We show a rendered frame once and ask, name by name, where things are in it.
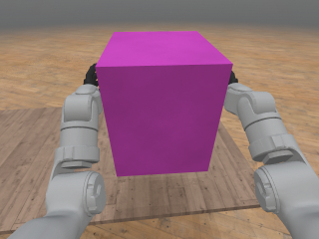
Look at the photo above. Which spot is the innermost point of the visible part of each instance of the carton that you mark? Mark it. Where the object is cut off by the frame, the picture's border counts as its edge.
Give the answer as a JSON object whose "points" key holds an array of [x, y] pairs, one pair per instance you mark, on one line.
{"points": [[162, 94]]}

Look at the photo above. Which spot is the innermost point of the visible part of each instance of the robot right upper arm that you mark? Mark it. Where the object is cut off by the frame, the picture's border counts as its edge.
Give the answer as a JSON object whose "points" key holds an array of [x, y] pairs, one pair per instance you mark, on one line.
{"points": [[291, 191]]}

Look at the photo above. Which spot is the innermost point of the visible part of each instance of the robot left hand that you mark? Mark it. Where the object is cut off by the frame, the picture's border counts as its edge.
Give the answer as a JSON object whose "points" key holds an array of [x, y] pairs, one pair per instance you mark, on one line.
{"points": [[91, 76]]}

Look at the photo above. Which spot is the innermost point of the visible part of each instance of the left robot forearm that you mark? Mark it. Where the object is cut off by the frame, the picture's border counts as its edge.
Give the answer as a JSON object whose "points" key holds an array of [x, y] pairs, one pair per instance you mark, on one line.
{"points": [[78, 146]]}

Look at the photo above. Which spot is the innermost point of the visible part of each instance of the right robot forearm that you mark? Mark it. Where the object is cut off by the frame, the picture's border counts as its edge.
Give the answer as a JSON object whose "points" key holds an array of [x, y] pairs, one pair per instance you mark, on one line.
{"points": [[269, 140]]}

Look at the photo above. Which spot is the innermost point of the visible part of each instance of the table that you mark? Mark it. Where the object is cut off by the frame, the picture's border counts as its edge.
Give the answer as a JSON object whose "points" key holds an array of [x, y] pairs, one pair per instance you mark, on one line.
{"points": [[28, 141]]}

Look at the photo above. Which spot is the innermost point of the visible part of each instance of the robot left upper arm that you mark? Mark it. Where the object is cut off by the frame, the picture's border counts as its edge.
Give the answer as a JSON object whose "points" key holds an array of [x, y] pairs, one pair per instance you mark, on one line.
{"points": [[73, 199]]}

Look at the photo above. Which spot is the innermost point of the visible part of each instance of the robot right hand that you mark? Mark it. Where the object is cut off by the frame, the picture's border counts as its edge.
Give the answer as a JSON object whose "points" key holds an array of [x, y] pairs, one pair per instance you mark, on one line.
{"points": [[232, 78]]}

